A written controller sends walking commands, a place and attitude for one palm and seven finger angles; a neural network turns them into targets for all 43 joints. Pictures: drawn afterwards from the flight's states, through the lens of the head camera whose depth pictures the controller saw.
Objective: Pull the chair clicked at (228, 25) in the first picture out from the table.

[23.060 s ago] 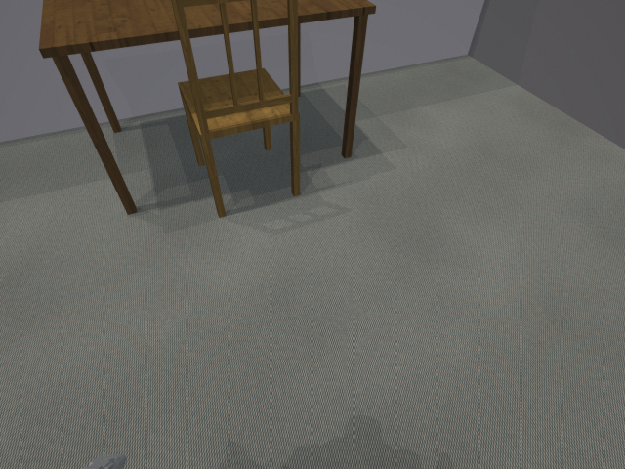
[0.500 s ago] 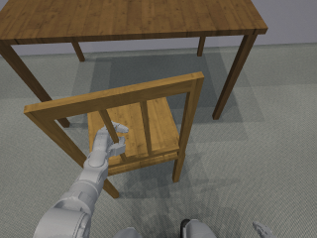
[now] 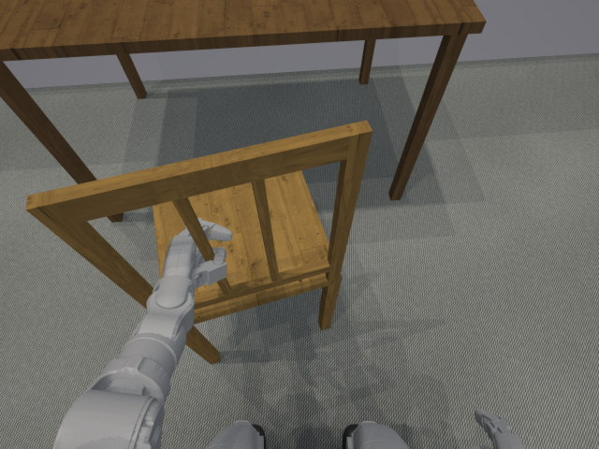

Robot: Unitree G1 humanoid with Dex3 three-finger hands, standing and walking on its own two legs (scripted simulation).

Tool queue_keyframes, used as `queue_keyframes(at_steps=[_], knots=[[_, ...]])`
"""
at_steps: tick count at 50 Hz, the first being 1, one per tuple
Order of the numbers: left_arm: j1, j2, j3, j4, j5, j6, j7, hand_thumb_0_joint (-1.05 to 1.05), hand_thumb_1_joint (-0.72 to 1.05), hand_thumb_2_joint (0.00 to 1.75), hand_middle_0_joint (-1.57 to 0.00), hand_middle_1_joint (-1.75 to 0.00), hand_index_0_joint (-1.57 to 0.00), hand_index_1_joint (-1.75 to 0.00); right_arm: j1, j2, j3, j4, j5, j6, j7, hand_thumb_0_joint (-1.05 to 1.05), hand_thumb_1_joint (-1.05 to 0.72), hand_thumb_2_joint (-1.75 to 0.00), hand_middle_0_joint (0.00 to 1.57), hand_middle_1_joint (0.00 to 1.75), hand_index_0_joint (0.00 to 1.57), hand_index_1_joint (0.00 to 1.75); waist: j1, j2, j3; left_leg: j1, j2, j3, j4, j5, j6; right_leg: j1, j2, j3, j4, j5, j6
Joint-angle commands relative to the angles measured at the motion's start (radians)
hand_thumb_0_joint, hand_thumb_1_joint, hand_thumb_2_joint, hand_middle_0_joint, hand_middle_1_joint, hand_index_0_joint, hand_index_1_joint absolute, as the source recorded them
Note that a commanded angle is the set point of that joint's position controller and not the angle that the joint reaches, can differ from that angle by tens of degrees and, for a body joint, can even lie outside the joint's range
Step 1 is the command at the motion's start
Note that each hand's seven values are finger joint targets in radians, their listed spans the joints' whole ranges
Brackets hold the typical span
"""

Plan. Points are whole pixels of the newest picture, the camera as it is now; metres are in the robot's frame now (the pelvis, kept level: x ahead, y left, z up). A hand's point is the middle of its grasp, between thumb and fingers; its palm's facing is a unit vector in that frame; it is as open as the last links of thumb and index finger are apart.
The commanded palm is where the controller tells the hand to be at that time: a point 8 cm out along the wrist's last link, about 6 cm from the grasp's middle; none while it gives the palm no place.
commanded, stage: step backward, pulling the chair out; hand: left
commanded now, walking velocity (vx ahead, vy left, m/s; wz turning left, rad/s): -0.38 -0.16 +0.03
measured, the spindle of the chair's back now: (208, 254) +0.40 +0.14 -0.07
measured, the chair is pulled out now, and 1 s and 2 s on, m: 0.35 0.58 0.62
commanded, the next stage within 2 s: stop walking, hand still on the chair in 0.74 s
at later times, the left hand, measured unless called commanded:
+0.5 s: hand (219, 346) +0.25 +0.11 -0.05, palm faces -0.03 -0.98 -0.19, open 5.0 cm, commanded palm +0.25 +0.16 -0.05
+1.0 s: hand (205, 434) +0.15 +0.12 -0.05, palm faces -0.01 -0.98 -0.20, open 4.9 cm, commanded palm +0.13 +0.17 -0.03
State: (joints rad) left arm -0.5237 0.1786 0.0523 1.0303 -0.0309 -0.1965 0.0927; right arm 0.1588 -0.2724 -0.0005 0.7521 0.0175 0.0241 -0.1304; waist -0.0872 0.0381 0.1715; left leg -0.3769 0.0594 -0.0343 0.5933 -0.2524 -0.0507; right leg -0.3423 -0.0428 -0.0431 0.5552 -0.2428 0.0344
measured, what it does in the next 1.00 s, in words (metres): walks backwards: left foot, then right foot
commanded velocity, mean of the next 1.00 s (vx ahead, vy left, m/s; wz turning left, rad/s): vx -0.23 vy -0.02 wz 0.04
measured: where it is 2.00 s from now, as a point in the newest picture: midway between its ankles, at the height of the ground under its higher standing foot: outside the picture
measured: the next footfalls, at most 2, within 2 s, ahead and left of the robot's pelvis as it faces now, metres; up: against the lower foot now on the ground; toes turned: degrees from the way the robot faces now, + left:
left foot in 0.48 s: -0.08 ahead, +0.12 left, +0.00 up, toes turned -1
right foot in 0.66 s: -0.09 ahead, -0.16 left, +0.00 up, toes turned -3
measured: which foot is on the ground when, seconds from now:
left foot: down 0.00-0.26, up 0.28-0.46, down 0.48-1.00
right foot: down 0.00-0.52, up 0.54-0.64, down 0.66-1.00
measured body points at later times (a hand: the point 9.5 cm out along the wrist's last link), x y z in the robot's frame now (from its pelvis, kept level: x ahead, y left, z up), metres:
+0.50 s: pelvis -0.10 -0.01 +0.00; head -0.04 -0.01 +0.44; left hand +0.25 +0.16 -0.04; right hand +0.00 -0.28 -0.13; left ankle -0.12 +0.13 -0.73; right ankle -0.02 -0.14 -0.73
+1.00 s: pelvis -0.19 -0.01 +0.00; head -0.15 -0.01 +0.45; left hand +0.14 +0.17 -0.03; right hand -0.11 -0.28 -0.12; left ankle -0.12 +0.13 -0.73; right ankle -0.13 -0.16 -0.72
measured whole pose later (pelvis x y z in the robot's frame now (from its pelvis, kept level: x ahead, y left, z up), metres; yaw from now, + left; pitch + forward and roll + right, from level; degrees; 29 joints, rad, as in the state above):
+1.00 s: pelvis -0.19 -0.01 +0.00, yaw -1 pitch -2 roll -1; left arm -0.38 0.17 0.00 0.93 -0.05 -0.12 0.10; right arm 0.25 -0.26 0.02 0.71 0.03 0.01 -0.13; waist -0.06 0.02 0.12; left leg -0.35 0.05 0.00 0.57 -0.20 -0.01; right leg -0.35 -0.05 -0.02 0.60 -0.33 0.02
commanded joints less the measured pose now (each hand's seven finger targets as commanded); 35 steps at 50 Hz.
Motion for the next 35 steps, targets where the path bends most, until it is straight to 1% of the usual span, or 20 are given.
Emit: queue_keyframes(at_steps=[1,2,4,6,9,10,11,13,15,17,20,22,23,24,25,27,28,30,33,35], knots=[[-0.276,0.123,-0.04,-0.282,0.019,-0.085,-0.005,0.0,0.9,0.9,-0.5,-1.45,-0.5,-1.45,0.045,-0.114,-0.038,-0.135,-0.006,-0.024,-0.006,0.0,-0.9,-0.9,0.2,0.3,0.2,0.3,0.035,0.073,-0.536,0.22,0.202,-0.139,-0.114,0.734,0.112,0.222,-0.058,0.043,0.078,0.424,-0.023],[-0.279,0.113,-0.047,-0.298,0.019,-0.085,-0.01,0.0,0.9,0.9,-0.5,-1.45,-0.5,-1.45,0.044,-0.113,-0.037,-0.133,-0.011,-0.022,0.004,0.0,-0.9,-0.9,0.2,0.3,0.2,0.3,0.04,0.173,-0.528,0.245,0.232,-0.165,-0.135,0.803,0.14,0.181,-0.03,0.034,0.114,0.204,-0.025],[-0.239,0.108,-0.038,-0.297,0.026,-0.084,-0.008,0.0,0.9,0.9,-0.5,-1.45,-0.5,-1.45,0.056,-0.106,-0.046,-0.133,-0.022,-0.023,0.028,0.0,-0.9,-0.9,0.2,0.3,0.2,0.3,0.05,0.266,-0.518,0.273,0.271,-0.184,-0.15,0.779,0.165,0.099,0.006,0.024,0.133,-0.149,-0.035],[-0.236,0.108,-0.04,-0.307,0.026,-0.083,-0.005,0.0,0.9,0.9,-0.5,-1.45,-0.5,-1.45,0.054,-0.104,-0.047,-0.137,-0.018,-0.03,0.039,0.0,-0.9,-0.9,0.2,0.3,0.2,0.3,0.055,0.29,-0.485,0.224,0.281,-0.172,-0.144,0.66,0.175,0.103,-0.001,0.03,0.119,-0.189,-0.048],[-0.236,0.13,-0.037,-0.285,0.026,-0.092,-0.008,0.0,0.9,0.9,-0.5,-1.45,-0.5,-1.45,0.093,-0.117,-0.054,-0.12,-0.007,-0.037,0.043,0.0,-0.9,-0.9,0.2,0.3,0.2,0.3,0.045,0.227,-0.503,0.265,0.238,-0.136,-0.037,0.649,0.14,0.175,-0.011,0.04,-0.066,0.084,-0.043],[-0.236,0.142,-0.035,-0.283,0.03,-0.096,-0.011,0.0,0.9,0.9,-0.5,-1.45,-0.5,-1.45,0.086,-0.11,-0.054,-0.123,-0.003,-0.039,0.041,0.0,-0.9,-0.9,0.2,0.3,0.2,0.3,0.042,0.17,-0.511,0.232,0.205,-0.107,-0.007,0.575,0.115,0.221,-0.039,0.06,-0.109,0.269,-0.047],[-0.257,0.175,-0.025,-0.281,0.032,-0.1,-0.009,0.0,0.9,0.9,-0.5,-1.45,-0.5,-1.45,0.077,-0.098,-0.053,-0.128,0.004,-0.04,0.032,0.0,-0.9,-0.9,0.2,0.3,0.2,0.3,0.032,0.045,-0.522,0.157,0.146,-0.049,0.016,0.403,0.072,0.271,-0.098,0.1,-0.121,0.422,-0.059],[-0.237,0.265,0.037,-0.225,0.019,-0.078,0.002,0.0,0.9,0.9,-0.5,-1.45,-0.5,-1.45,0.041,-0.103,-0.056,-0.128,0.022,-0.045,0.012,0.0,-0.9,-0.9,0.2,0.3,0.2,0.3,0.048,-0.212,-0.493,0.063,-0.001,0.002,0.229,-0.148,0.012,0.173,-0.287,0.251,-0.204,0.389,-0.154],[-0.245,0.231,0.03,-0.19,0.024,-0.069,0.008,0.0,0.9,0.9,-0.5,-1.45,-0.5,-1.45,-0.02,-0.095,-0.04,-0.118,0.009,-0.059,0.006,0.0,-0.9,-0.9,0.2,0.3,0.2,0.3,0.082,-0.174,-0.449,-0.002,-0.03,-0.074,0.426,-0.228,0.018,0.123,-0.339,0.255,-0.223,0.306,-0.192],[-0.231,0.226,0.033,-0.186,0.024,-0.059,0.013,0.0,0.9,0.9,-0.5,-1.45,-0.5,-1.45,-0.002,-0.093,-0.017,-0.086,-0.002,-0.063,0.004,0.0,-0.9,-0.9,0.2,0.3,0.2,0.3,0.076,-0.1,-0.451,0.005,-0.02,-0.087,0.338,-0.208,0.015,0.184,-0.317,0.181,-0.159,0.444,-0.186],[-0.222,0.196,0.024,-0.163,0.012,-0.045,0.015,0.0,0.9,0.9,-0.5,-1.45,-0.5,-1.45,0.046,-0.095,-0.008,-0.073,0.006,-0.072,-0.009,0.0,-0.9,-0.9,0.2,0.3,0.2,0.3,0.079,-0.198,-0.47,0.027,-0.019,-0.048,0.066,-0.165,0.014,0.285,-0.268,0.146,-0.095,0.555,-0.132],[-0.225,0.179,-0.011,-0.144,0.002,-0.029,0.017,0.0,0.9,0.9,-0.5,-1.45,-0.5,-1.45,0.076,-0.116,-0.015,-0.052,0.011,-0.072,-0.022,0.0,-0.9,-0.9,0.2,0.3,0.2,0.3,0.067,-0.166,-0.445,0.11,0.009,-0.021,-0.132,0.016,0.021,0.26,-0.236,0.131,-0.06,0.521,-0.103],[-0.258,0.16,-0.03,-0.174,-0.003,-0.031,0.016,0.0,0.9,0.9,-0.5,-1.45,-0.5,-1.45,0.084,-0.129,-0.017,-0.054,0.01,-0.072,-0.024,0.0,-0.9,-0.9,0.2,0.3,0.2,0.3,0.065,-0.129,-0.457,0.156,0.068,-0.055,-0.214,0.249,0.045,0.223,-0.187,0.093,-0.005,0.449,-0.061],[-0.287,0.129,-0.05,-0.195,-0.003,-0.035,0.012,0.0,0.9,0.9,-0.5,-1.45,-0.5,-1.45,0.069,-0.148,-0.028,-0.071,0.005,-0.068,-0.022,0.0,-0.9,-0.9,0.2,0.3,0.2,0.3,0.072,-0.018,-0.456,0.175,0.162,-0.143,-0.207,0.457,0.088,0.176,-0.107,0.058,0.047,0.356,-0.027],[-0.322,0.084,-0.073,-0.196,-0.004,-0.039,0.007,0.0,0.9,0.9,-0.5,-1.45,-0.5,-1.45,0.081,-0.14,-0.032,-0.074,0.005,-0.06,-0.012,0.0,-0.9,-0.9,0.2,0.3,0.2,0.3,0.068,0.047,-0.466,0.207,0.218,-0.151,-0.163,0.595,0.115,0.148,-0.068,0.048,0.093,0.281,-0.02],[-0.405,0.063,-0.092,-0.278,0.001,-0.056,-0.004,0.0,0.9,0.9,-0.5,-1.45,-0.5,-1.45,0.047,-0.105,-0.021,-0.086,-0.023,-0.056,0.001,0.0,-0.9,-0.9,0.2,0.3,0.2,0.3,0.06,0.276,-0.473,0.244,0.263,-0.178,-0.165,0.743,0.158,0.082,-0.058,0.039,0.196,-0.023,-0.026],[-0.381,0.064,-0.083,-0.253,0.009,-0.052,0.001,0.0,0.9,0.9,-0.5,-1.45,-0.5,-1.45,0.057,-0.102,-0.023,-0.086,-0.024,-0.054,0.008,0.0,-0.9,-0.9,0.2,0.3,0.2,0.3,0.063,0.269,-0.456,0.22,0.271,-0.184,-0.169,0.699,0.168,0.066,-0.037,0.036,0.221,-0.167,-0.03],[-0.336,0.061,-0.067,-0.201,0.007,-0.051,0.006,0.0,0.9,0.9,-0.5,-1.45,-0.5,-1.45,0.077,-0.108,-0.034,-0.085,-0.015,-0.059,0.02,0.0,-0.9,-0.9,0.2,0.3,0.2,0.3,0.079,0.181,-0.42,0.225,0.27,-0.177,-0.108,0.687,0.168,0.073,-0.032,0.04,0.124,-0.13,-0.045],[-0.325,0.109,-0.051,-0.17,0.008,-0.064,0.003,0.0,0.9,0.9,-0.5,-1.45,-0.5,-1.45,0.108,-0.122,-0.043,-0.076,0.006,-0.069,0.022,0.0,-0.9,-0.9,0.2,0.3,0.2,0.3,0.062,0.007,-0.5,0.229,0.181,-0.102,0.026,0.612,0.082,0.25,-0.093,0.092,-0.081,0.462,-0.062],[-0.328,0.129,-0.056,-0.131,0.016,-0.069,-0.004,0.0,0.9,0.9,-0.5,-1.45,-0.5,-1.45,0.093,-0.102,-0.037,-0.078,0.008,-0.08,0.012,0.0,-0.9,-0.9,0.2,0.3,0.2,0.3,0.052,-0.054,-0.442,0.134,0.088,-0.035,0.038,0.283,0.026,0.222,-0.185,0.119,-0.085,0.556,-0.085]])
